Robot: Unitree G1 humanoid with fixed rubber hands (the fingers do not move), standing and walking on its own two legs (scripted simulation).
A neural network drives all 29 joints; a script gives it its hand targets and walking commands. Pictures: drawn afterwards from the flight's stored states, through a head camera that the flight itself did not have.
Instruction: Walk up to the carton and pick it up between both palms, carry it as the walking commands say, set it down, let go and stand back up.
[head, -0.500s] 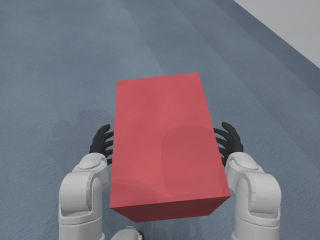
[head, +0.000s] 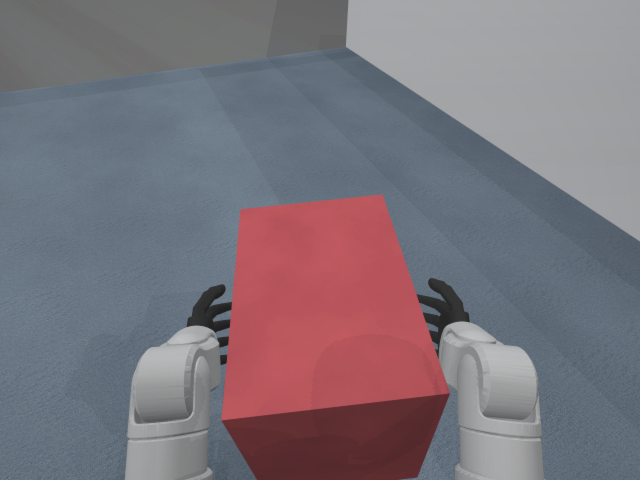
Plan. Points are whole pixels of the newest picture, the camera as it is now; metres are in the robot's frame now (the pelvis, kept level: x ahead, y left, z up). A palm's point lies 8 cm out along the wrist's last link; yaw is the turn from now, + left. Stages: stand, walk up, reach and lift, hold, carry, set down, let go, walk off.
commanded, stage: carry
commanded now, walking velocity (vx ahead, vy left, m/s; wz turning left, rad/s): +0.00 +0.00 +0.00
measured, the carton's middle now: (326, 340) +0.31 -0.01 +0.02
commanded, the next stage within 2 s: none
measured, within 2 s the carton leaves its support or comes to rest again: neither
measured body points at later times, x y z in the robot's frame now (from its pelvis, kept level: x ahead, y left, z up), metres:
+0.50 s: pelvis +0.25 +0.01 +0.01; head +0.30 +0.01 +0.46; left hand +0.53 +0.16 +0.06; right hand +0.54 -0.13 +0.07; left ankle +0.18 +0.09 -0.69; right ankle +0.11 -0.09 -0.61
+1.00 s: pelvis +0.49 +0.02 +0.02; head +0.54 +0.03 +0.47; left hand +0.78 +0.17 +0.07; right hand +0.79 -0.12 +0.09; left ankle +0.44 +0.11 -0.69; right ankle +0.43 -0.08 -0.69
